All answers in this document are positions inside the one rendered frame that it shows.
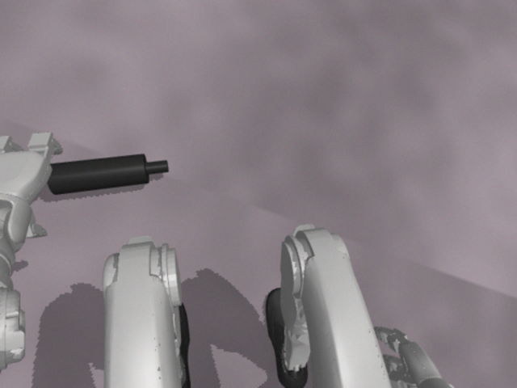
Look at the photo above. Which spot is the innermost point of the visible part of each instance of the left robot hand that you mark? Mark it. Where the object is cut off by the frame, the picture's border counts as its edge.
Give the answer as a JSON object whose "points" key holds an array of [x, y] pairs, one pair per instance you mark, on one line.
{"points": [[25, 173]]}

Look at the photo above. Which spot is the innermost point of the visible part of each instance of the right robot foot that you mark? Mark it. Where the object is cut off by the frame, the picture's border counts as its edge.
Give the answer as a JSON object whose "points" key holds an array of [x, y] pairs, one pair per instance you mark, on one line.
{"points": [[275, 327]]}

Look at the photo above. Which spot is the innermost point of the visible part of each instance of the left robot arm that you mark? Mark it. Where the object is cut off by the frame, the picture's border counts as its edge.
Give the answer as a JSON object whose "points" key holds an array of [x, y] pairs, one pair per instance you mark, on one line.
{"points": [[15, 215]]}

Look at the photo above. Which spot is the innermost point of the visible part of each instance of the right robot hand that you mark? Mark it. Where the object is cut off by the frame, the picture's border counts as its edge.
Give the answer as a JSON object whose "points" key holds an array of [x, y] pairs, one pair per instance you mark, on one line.
{"points": [[415, 365]]}

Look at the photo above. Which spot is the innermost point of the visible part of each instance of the bottle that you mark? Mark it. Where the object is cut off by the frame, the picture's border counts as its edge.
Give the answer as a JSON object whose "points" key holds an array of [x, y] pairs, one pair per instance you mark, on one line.
{"points": [[100, 173]]}

